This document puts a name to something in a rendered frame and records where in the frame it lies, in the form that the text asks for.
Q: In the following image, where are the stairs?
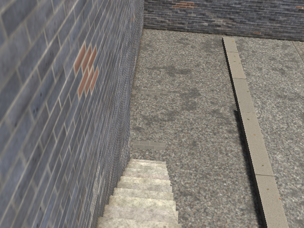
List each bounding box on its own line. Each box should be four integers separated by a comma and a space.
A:
96, 159, 181, 228

